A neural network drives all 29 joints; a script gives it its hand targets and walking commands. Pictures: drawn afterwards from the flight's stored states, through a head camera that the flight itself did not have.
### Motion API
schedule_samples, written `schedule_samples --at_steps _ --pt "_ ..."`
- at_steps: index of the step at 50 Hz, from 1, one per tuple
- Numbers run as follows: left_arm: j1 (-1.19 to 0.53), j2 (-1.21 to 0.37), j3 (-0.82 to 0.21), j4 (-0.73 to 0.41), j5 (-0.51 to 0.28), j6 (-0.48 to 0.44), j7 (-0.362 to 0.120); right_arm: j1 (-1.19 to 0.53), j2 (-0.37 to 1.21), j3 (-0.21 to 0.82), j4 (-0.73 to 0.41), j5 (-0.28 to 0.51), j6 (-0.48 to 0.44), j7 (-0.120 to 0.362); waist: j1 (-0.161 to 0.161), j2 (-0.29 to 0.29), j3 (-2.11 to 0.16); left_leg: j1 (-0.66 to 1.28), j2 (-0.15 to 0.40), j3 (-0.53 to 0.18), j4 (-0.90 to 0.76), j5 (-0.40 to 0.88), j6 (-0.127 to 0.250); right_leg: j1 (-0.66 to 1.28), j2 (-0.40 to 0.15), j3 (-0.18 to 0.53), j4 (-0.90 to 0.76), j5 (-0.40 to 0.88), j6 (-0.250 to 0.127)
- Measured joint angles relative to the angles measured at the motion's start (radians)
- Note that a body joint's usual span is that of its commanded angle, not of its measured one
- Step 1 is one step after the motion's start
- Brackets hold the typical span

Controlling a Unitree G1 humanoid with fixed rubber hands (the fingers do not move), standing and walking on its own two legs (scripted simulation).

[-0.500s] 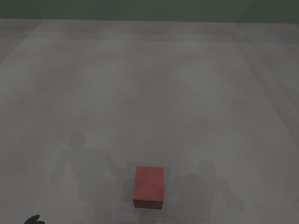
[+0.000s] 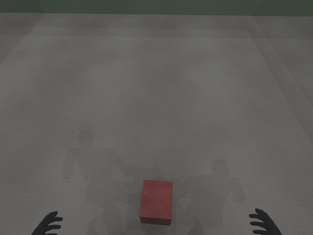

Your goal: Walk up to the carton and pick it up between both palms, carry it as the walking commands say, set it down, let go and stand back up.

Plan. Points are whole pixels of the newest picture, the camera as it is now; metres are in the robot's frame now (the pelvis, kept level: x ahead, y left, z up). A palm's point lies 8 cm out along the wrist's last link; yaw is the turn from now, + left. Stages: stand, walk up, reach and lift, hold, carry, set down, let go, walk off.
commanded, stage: walk up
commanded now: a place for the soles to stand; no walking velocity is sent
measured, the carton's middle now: (156, 202) +0.37 +0.01 -0.68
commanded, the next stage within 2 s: reach and lift in 1.54 s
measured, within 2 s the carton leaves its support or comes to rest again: neither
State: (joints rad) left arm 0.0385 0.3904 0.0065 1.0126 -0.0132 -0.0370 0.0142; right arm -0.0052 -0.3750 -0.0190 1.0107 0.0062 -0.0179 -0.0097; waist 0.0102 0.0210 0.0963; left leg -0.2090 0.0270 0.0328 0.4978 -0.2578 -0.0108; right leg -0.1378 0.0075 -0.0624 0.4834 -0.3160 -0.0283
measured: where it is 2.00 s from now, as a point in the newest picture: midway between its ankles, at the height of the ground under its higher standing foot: outside the picture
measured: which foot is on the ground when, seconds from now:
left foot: down 0.00-1.00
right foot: down 0.00-1.00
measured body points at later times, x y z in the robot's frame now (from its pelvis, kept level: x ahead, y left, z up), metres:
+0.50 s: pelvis -0.01 +0.01 +0.01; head -0.01 +0.01 +0.46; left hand +0.11 +0.31 -0.11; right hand +0.09 -0.31 -0.11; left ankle +0.01 +0.13 -0.74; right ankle -0.03 -0.10 -0.74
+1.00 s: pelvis -0.03 +0.03 +0.01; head -0.01 +0.02 +0.46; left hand +0.08 +0.34 -0.11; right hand +0.07 -0.28 -0.12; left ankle +0.01 +0.13 -0.74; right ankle -0.03 -0.10 -0.74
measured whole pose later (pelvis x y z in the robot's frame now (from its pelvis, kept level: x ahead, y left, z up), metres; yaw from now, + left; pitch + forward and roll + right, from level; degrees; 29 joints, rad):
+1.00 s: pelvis -0.03 +0.03 +0.01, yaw -1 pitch -2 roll +0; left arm 0.08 0.39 0.01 1.07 0.01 -0.02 0.01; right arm 0.07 -0.37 -0.04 1.08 -0.02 0.00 0.02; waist 0.00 0.01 0.07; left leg -0.18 -0.01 0.06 0.35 -0.14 0.03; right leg -0.13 -0.03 -0.04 0.36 -0.20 0.01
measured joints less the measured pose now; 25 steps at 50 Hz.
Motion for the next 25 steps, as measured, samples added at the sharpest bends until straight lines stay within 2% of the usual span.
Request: schedule_samples --at_steps 9,25 --pt "-0.028 0.002 0.004 0.032 0.003 0.008 0.0 0.008 0.007 0.007 0.068 -0.009 0.007 0.004 -0.013 -0.002 -0.019 0.057 -0.004 0.009 -0.096 0.048 0.002 0.053 -0.002 0.005 -0.092 0.048 0.004" --pt "0.015 -0.012 0.004 0.067 0.016 0.014 -0.01 0.052 -0.003 -0.004 0.097 -0.022 0.006 0.014 -0.018 -0.022 -0.041 0.081 -0.001 0.028 -0.166 0.102 0.008 0.069 0.001 0.022 -0.162 0.11 0.01"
